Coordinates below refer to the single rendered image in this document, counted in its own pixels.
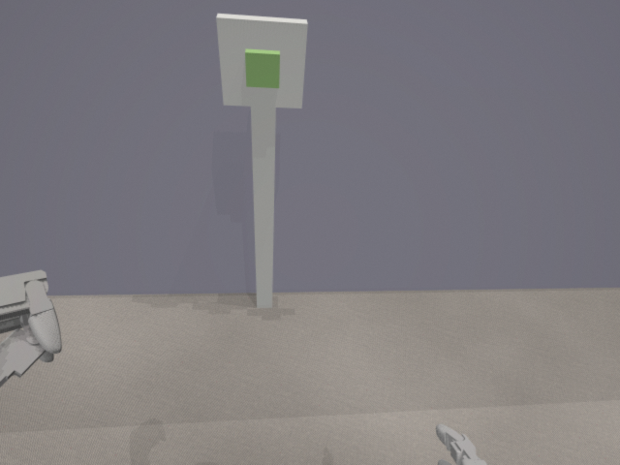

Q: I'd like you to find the left robot hand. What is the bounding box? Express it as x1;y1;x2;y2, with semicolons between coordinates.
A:
0;270;62;387

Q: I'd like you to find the panel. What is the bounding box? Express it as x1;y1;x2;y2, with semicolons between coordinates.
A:
216;14;308;308

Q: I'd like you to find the right robot hand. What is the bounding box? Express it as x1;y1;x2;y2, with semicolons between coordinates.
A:
436;423;487;465

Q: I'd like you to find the button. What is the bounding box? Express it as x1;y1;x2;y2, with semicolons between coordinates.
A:
245;48;280;88

